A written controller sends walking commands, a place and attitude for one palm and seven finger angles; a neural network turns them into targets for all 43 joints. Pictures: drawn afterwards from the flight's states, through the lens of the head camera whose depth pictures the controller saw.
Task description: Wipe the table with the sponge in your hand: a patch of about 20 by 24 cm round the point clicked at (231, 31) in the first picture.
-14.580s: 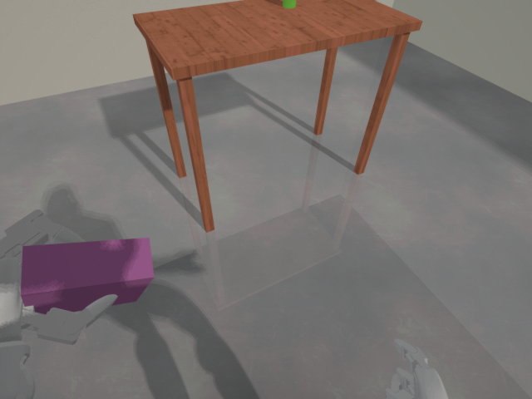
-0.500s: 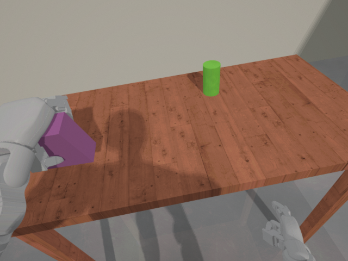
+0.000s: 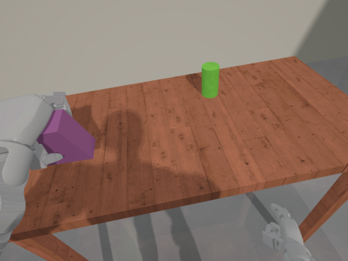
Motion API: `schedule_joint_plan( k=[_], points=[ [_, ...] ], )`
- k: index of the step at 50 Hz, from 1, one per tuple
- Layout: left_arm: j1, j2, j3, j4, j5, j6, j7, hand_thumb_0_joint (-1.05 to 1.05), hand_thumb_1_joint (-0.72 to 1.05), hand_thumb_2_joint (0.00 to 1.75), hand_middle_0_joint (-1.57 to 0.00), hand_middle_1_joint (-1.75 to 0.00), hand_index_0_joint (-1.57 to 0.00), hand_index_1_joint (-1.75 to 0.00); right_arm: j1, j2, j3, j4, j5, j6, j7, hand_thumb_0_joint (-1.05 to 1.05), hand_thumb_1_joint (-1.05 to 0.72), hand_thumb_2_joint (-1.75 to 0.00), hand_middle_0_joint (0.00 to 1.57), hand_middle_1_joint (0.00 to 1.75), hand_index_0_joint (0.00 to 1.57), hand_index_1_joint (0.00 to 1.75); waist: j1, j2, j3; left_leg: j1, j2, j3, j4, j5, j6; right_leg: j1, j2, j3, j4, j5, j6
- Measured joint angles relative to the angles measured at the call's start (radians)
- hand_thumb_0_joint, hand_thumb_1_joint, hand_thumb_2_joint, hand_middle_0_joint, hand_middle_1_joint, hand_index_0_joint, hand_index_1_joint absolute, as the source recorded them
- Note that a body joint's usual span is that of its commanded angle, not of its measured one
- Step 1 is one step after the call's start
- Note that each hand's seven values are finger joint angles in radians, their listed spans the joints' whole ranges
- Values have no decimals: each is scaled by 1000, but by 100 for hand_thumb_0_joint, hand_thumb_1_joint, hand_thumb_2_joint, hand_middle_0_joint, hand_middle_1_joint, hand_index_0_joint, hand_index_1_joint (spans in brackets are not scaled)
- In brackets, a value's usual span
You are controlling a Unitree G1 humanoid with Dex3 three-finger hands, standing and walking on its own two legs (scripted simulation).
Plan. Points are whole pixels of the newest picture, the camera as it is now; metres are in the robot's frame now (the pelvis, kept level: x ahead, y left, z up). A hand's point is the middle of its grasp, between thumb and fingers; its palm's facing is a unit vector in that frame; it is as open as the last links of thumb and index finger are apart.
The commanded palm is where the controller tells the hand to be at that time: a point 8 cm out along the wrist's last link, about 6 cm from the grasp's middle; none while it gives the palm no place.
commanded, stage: move the sponge above the wiping area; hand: left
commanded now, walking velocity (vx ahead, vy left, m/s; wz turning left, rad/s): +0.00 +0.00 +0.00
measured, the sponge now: (59, 144) +0.25 +0.28 +0.19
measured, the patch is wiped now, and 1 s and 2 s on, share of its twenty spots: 0.00 0.00 0.00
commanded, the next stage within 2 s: none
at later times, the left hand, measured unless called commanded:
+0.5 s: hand (53, 128) +0.27 +0.28 +0.22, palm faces +0.24 -0.05 -0.97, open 9.3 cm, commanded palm +0.21 +0.28 +0.28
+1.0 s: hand (55, 139) +0.26 +0.29 +0.19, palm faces +0.14 -0.04 -0.99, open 9.3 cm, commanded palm +0.22 +0.28 +0.26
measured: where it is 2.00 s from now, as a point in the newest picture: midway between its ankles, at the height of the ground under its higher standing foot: outside the picture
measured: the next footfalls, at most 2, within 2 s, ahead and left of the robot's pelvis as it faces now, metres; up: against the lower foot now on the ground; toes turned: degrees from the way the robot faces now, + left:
none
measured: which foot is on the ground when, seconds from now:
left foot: down 0.00-1.00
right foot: down 0.00-1.00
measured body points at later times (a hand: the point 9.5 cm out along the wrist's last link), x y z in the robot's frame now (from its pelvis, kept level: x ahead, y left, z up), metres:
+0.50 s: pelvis +0.00 +0.00 +0.00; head -0.01 -0.05 +0.45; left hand +0.25 +0.28 +0.27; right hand +0.25 -0.21 -0.09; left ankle +0.07 +0.14 -0.74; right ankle -0.01 -0.12 -0.74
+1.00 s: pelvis +0.00 +0.00 +0.00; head -0.01 -0.05 +0.45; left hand +0.25 +0.29 +0.24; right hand +0.25 -0.21 -0.09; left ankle +0.07 +0.14 -0.74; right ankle -0.01 -0.12 -0.74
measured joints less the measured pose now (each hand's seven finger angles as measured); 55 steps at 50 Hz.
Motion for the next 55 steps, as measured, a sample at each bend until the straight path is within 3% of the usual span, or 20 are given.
schedule_joint_plan(
  k=[7,13,17,24,31,38,43,48,55],
  points=[
    [-7,-13,16,35,2,20,1,0,-44,105,-81,-140,-82,-140,0,-2,1,-1,9,8,0,1,-90,-90,21,30,13,28,-2,-2,-4,-1,-3,0,-6,2,3,1,-3,0,-11,5,4],
    [-17,-61,-52,26,29,23,-1,0,-44,105,-81,-140,-82,-140,2,-1,-6,3,7,-3,-7,1,-90,-90,21,30,12,29,1,-6,5,2,-8,-1,-13,7,7,5,-7,-2,-16,8,5],
    [-26,-57,-87,23,41,0,10,0,-44,105,-82,-140,-82,-140,-4,4,-6,9,0,-2,-6,1,-90,-90,21,30,11,28,1,-10,9,7,-8,1,-19,10,6,7,-7,1,-17,9,4],
    [-63,-36,-50,91,37,7,27,0,-44,105,-82,-140,-82,-139,-11,9,5,6,4,10,8,1,-90,-90,21,30,12,28,-7,-5,-1,7,2,4,-27,13,0,4,2,5,-26,15,0],
    [-38,-52,-41,120,53,39,-9,0,-44,105,-81,-140,-82,-140,4,2,13,-9,5,7,14,1,-90,-90,21,30,14,28,-13,-2,-11,-2,3,-2,-16,5,-1,0,4,-1,-19,7,-2],
    [-16,-43,-89,105,82,8,-27,0,-44,105,-81,-140,-82,-140,9,1,10,-2,-5,-3,11,1,-90,-90,21,30,15,29,-5,-4,-2,4,2,-6,-5,-2,-1,9,3,-5,-12,0,-4],
    [-50,-44,-85,140,85,-1,-13,0,-44,105,-82,-140,-82,-140,0,4,5,12,-3,-1,11,1,-90,-90,21,30,15,29,-1,-1,-2,9,3,-8,-12,4,-2,15,5,-6,-20,6,-4],
    [-71,-57,-79,170,93,12,-20,0,-44,105,-81,-140,-82,-140,-7,5,5,16,2,5,10,1,-90,-90,21,30,14,29,-4,1,-5,7,1,-9,-19,11,0,13,3,-7,-25,12,-2],
    [-73,-85,-130,175,118,-8,-29,0,-44,105,-81,-140,-82,-140,-6,5,2,15,-3,0,9,1,-90,-90,21,30,14,29,-6,0,-3,5,-5,-9,-24,16,3,8,-2,-8,-24,13,0]
  ],
)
